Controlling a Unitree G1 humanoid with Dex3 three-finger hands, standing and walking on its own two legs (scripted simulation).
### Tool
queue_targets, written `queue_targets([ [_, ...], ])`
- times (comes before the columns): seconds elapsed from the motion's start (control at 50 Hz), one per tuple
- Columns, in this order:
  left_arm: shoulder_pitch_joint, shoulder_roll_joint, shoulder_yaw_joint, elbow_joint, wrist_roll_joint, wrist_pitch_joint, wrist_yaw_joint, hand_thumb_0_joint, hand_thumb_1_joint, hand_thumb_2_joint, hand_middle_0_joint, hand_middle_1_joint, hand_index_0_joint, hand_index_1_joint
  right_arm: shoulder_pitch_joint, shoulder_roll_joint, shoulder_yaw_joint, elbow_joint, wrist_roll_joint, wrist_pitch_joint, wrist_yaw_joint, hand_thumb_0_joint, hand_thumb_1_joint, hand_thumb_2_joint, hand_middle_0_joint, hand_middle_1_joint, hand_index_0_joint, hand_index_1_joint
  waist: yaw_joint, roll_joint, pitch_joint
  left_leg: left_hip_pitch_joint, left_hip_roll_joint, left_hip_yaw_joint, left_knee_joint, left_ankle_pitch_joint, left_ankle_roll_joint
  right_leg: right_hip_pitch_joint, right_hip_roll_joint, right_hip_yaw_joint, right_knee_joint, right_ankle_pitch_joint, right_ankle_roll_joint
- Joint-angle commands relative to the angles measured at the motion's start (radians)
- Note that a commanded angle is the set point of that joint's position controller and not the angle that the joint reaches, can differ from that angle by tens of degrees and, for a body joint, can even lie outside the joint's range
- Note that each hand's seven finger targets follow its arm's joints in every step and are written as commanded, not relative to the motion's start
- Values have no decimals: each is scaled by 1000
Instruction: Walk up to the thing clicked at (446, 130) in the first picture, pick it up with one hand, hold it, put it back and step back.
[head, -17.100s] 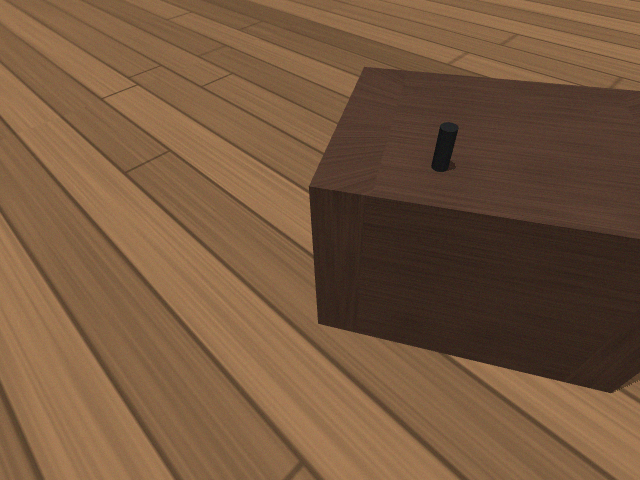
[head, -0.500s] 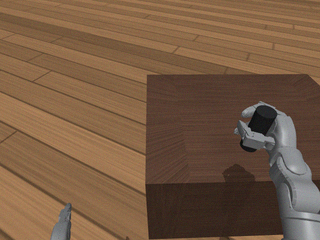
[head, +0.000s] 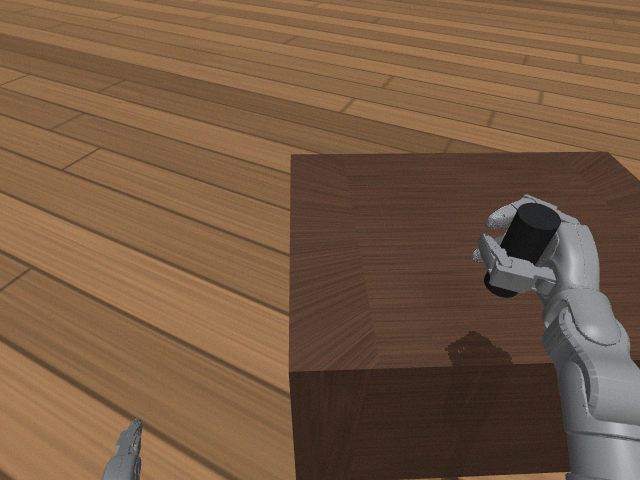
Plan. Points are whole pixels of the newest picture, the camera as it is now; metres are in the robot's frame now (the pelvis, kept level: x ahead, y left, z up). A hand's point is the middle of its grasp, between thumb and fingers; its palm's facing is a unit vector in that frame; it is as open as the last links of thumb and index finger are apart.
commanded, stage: hold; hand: right
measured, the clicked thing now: (518, 253) +0.33 -0.20 +0.17
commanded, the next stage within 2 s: crouch in 1.34 s
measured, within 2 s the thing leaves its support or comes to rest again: neither
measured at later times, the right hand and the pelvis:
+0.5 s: hand (480, 258) +0.33 -0.16 +0.16, palm faces +0.10 +0.99 -0.01, open 5.1 cm; pelvis -0.01 +0.00 +0.00, yaw +0 degrees
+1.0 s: hand (497, 254) +0.33 -0.17 +0.17, palm faces +0.15 +0.99 +0.01, open 5.1 cm; pelvis -0.01 +0.00 +0.00, yaw +0 degrees
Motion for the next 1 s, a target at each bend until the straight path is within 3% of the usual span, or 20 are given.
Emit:
queue_targets([
  [0.0, -183, 127, 25, -149, -4, -67, -2, 0, -548, 48, -54, -57, -54, -57, -380, -104, 12, -247, 17, -59, 21, 0, -687, -1335, 1415, 1444, 1422, 1444, 11, -8, -189, 32, -20, 11, -54, 249, 5, 66, 11, 17, -60, 265, -19],
  [0.06, -192, 168, 54, -199, -3, -77, 7, 0, -549, 48, -54, -58, -55, -57, -410, -158, -48, -250, 16, -61, 7, 0, -685, -1301, 1397, 1410, 1400, 1410, 10, 42, -211, 49, -20, 16, -63, 216, 1, 70, 13, 20, -60, 220, -24],
  [0.14, -92, 140, 48, -211, 1, -68, 9, 0, -550, 51, -53, -56, -53, -57, -421, -221, -125, -321, 22, -82, -20, 0, -721, -1316, 1428, 1432, 1428, 1431, -7, 51, -277, 87, -15, 9, -58, 251, -3, 100, 22, 6, -47, 243, -25],
  [0.16, -34, 123, 42, -159, -1, -60, 8, 0, -547, 50, -51, -55, -52, -54, -364, -214, -133, -235, 24, -74, -23, 0, -730, -1324, 1440, 1442, 1439, 1442, -2, 70, -221, 72, -18, 10, -59, 256, -3, 72, 21, 5, -46, 243, -27],
  [0.18, -54, 99, 22, -158, -2, -55, 2, 0, -552, 55, -53, -56, -51, -58, -340, -187, -113, -252, 24, -76, -23, 0, -731, -1338, 1449, 1455, 1449, 1455, -13, 57, -192, 63, -15, 7, -63, 241, -3, 60, 25, 2, -50, 226, -25],
  [0.2, -37, 104, 33, -152, -3, -55, 3, 0, -550, 55, -52, -56, -51, -57, -367, -176, -97, -248, 24, -76, -19, 0, -736, -1344, 1452, 1460, 1452, 1460, 13, 43, -205, 49, -15, 1, -61, 261, -3, 73, 24, -1, -49, 237, -27],
  [0.22, -84, 94, 22, -147, -2, -55, 1, 0, -553, 58, -54, -59, -52, -60, -375, -164, -84, -246, 23, -80, -19, 0, -732, -1355, 1451, 1468, 1453, 1468, -1, 34, -168, 38, -14, 1, -69, 220, -3, 51, 25, 0, -56, 201, -27],
  [0.28, -145, 131, 42, -142, -3, -66, 0, 0, -551, 55, -53, -57, -52, -58, -382, -123, -17, -234, 15, -64, -1, 0, -722, -1351, 1442, 1463, 1444, 1463, 14, -1, -153, 10, -13, -2, -71, 201, 3, 51, 23, 3, -68, 185, -25],
  [0.32, -183, 106, 12, -127, -4, -74, -3, 0, -551, 53, -53, -56, -51, -57, -392, -82, 35, -229, 11, -60, 13, 0, -700, -1337, 1426, 1449, 1429, 1449, 14, 0, -160, 5, -14, 1, -66, 203, 4, 48, 19, 10, -66, 194, -25],
  [0.42, -213, 198, 68, -195, 1, -93, 18, 0, -548, 47, -52, -55, -54, -54, -426, -176, -65, -228, 19, -63, 2, 0, -695, -1302, 1407, 1416, 1409, 1416, 9, 92, -252, 56, -17, 11, -66, 194, -4, 81, 18, 18, -60, 190, -31],
  [0.52, -28, 98, 19, -151, -1, -57, 13, 0, -549, 53, -51, -54, -51, -54, -352, -214, -136, -238, 22, -83, -28, 0, -725, -1326, 1448, 1448, 1447, 1447, -15, 66, -251, 95, -7, 1, -53, 307, -8, 79, 31, -3, -33, 278, -28],
  [0.58, -74, 86, 15, -132, -2, -52, -1, 0, -550, 56, -52, -56, -51, -57, -351, -170, -88, -230, 18, -78, -20, 0, -709, -1336, 1436, 1451, 1438, 1451, -2, 11, -167, 44, -9, -4, -71, 220, -3, 39, 30, -5, -58, 193, -26],
  [0.64, -138, 103, 18, -113, -7, -57, -9, 0, -548, 52, -52, -56, -53, -56, -374, -100, 8, -235, 12, -66, 0, 0, -710, -1336, 1429, 1449, 1432, 1449, 13, -26, -111, -2, -13, -3, -78, 181, 2, 24, 23, 2, -77, 160, -25],
  [0.68, -203, 133, 33, -120, -4, -70, -5, 0, -548, 50, -53, -57, -54, -56, -414, -88, 37, -253, 9, -64, 7, 0, -679, -1329, 1409, 1438, 1415, 1438, 21, -24, -129, -11, -18, 1, -73, 177, 7, 41, 14, 12, -77, 169, -22],
  [0.72, -260, 155, 38, -200, -2, -89, 2, 0, -556, 54, -56, -59, -54, -62, -456, -100, 29, -294, 9, -69, 7, 0, -694, -1327, 1407, 1432, 1412, 1432, 21, 30, -221, 26, -21, 8, -68, 192, 4, 80, 9, 22, -70, 191, -24],
  [0.74, -221, 158, 41, -161, -3, -92, 8, 0, -554, 52, -56, -59, -55, -60, -413, -103, 8, -229, 16, -63, 5, 0, -702, -1313, 1399, 1417, 1403, 1417, 24, 70, -180, 20, -22, 13, -68, 189, 1, 66, 11, 22, -66, 185, -27],
  [0.78, -219, 190, 68, -207, -2, -96, 20, 0, -557, 54, -57, -59, -55, -61, -454, -172, -54, -288, 22, -75, -4, 0, -702, -1298, 1396, 1405, 1399, 1405, 15, 101, -266, 59, -16, 9, -67, 211, -8, 95, 20, 17, -51, 200, -33],
  [0.84, -103, 153, 51, -187, 0, -76, 23, 0, -551, 51, -53, -56, -53, -56, -377, -201, -109, -243, 21, -77, -18, 0, -717, -1312, 1424, 1427, 1424, 1427, -5, 94, -264, 80, -13, 9, -57, 257, -7, 99, 24, 9, -43, 246, -28],
  [0.92, -42, 86, 13, -129, -2, -57, 5, 0, -547, 51, -52, -55, -53, -54, -350, -172, -95, -214, 20, -72, -25, 0, -693, -1326, 1427, 1442, 1430, 1442, -7, 13, -187, 53, -14, 5, -63, 232, 3, 52, 24, 1, -57, 222, -21],
  [0.98, -93, 101, 19, -110, -5, -56, -9, 0, -548, 51, -52, -56, -52, -55, -359, -107, -9, -230, 12, -55, -10, 0, -695, -1331, 1426, 1446, 1429, 1446, 12, -28, -141, 13, -19, 4, -67, 211, 8, 36, 15, 5, -73, 207, -18],
])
